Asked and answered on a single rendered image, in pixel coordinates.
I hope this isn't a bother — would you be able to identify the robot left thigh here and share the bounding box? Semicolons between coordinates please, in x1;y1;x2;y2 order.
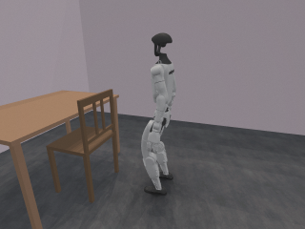
141;120;164;163

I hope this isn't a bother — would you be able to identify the robot left forearm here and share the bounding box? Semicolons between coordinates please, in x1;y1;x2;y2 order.
152;95;167;133

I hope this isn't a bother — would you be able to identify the robot left upper arm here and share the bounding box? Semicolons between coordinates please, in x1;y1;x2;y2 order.
151;64;169;103

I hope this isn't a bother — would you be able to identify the robot right forearm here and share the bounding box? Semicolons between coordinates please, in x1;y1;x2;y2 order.
168;91;176;111

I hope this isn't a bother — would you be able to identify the robot right upper arm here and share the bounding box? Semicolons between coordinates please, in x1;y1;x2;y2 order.
173;74;177;92

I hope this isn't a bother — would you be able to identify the robot left hand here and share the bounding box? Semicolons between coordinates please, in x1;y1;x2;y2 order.
146;131;160;154

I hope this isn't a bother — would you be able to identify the chair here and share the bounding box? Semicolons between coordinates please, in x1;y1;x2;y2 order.
46;89;119;203

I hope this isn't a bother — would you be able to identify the table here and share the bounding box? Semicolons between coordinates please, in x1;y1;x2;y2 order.
0;90;120;229

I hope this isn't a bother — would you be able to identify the robot right foot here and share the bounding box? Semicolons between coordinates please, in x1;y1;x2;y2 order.
159;171;173;180

